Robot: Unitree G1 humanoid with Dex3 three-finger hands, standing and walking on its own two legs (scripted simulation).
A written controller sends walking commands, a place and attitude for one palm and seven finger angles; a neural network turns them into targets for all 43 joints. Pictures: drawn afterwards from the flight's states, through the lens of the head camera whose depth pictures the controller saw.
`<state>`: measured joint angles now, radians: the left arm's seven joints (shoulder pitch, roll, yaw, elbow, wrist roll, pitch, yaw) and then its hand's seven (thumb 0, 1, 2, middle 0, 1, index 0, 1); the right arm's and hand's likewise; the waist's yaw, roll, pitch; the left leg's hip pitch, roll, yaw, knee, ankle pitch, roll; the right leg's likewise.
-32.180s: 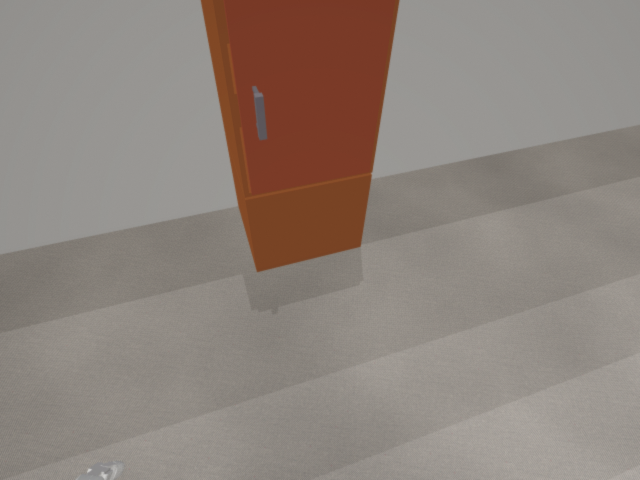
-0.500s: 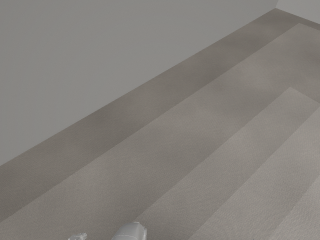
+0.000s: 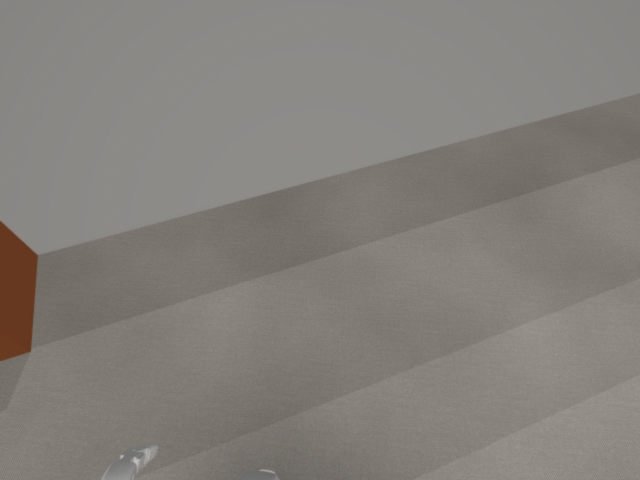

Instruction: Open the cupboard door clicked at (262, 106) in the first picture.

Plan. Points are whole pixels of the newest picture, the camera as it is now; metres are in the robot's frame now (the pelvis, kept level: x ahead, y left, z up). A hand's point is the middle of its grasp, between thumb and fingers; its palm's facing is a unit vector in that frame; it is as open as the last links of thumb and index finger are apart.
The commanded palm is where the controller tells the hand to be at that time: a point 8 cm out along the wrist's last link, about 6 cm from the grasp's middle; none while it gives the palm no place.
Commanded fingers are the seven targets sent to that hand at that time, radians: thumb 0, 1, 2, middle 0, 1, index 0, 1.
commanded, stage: turn to face it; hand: left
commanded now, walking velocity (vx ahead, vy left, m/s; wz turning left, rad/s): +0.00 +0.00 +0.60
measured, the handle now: out of the picture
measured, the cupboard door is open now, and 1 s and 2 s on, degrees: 44 44 44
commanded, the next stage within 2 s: take the last steps up to it in 1.68 s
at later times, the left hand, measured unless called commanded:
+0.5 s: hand out of the picture +0.01 +0.22 -0.16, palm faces +0.33 -0.91 -0.25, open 7.4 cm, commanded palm none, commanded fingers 0.00 0.90 0.90 -0.20 -0.30 -0.20 -0.30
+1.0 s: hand out of the picture -0.05 +0.15 -0.16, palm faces +0.60 -0.77 -0.22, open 7.4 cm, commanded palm none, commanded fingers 0.00 0.90 0.90 -0.20 -0.30 -0.20 -0.30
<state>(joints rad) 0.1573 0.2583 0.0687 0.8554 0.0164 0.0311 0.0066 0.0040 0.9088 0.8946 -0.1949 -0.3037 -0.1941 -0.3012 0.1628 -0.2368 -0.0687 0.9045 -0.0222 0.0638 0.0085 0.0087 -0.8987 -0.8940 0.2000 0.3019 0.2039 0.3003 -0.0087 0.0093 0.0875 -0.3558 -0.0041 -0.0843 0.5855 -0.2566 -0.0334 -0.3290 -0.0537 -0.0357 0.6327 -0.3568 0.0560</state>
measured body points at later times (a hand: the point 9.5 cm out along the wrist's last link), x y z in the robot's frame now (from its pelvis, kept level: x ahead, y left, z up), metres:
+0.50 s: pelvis +0.00 -0.01 +0.00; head +0.05 +0.03 +0.45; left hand -0.01 +0.27 -0.14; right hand +0.18 -0.22 -0.13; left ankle -0.01 +0.11 -0.73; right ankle +0.02 -0.15 -0.66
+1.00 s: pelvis +0.02 -0.04 +0.01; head +0.06 +0.00 +0.45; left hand -0.08 +0.19 -0.14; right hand +0.26 -0.19 -0.13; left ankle -0.05 +0.06 -0.71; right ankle +0.06 -0.15 -0.73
